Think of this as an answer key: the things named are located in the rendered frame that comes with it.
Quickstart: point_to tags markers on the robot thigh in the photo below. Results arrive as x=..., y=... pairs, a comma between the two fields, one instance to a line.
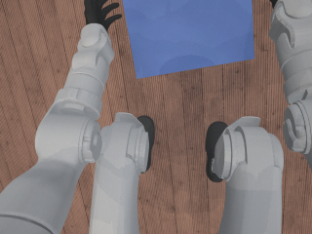
x=253, y=187
x=117, y=171

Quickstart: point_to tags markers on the robot right thigh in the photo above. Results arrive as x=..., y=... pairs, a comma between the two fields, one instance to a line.
x=253, y=187

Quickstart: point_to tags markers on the robot left upper arm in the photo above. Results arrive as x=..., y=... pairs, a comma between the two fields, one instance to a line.
x=39, y=200

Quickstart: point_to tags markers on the left robot hand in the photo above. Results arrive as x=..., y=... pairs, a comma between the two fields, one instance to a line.
x=94, y=13

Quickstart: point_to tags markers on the robot right upper arm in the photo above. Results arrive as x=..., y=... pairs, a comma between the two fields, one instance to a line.
x=297, y=128

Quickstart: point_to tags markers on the robot right forearm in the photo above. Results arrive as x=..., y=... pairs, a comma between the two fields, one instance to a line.
x=291, y=31

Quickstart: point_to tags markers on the robot left forearm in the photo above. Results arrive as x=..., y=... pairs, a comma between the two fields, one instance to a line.
x=86, y=79

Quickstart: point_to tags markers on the carton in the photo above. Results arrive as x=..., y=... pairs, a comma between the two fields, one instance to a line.
x=169, y=36

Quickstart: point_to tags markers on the robot left thigh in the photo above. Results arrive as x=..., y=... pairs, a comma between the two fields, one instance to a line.
x=117, y=171

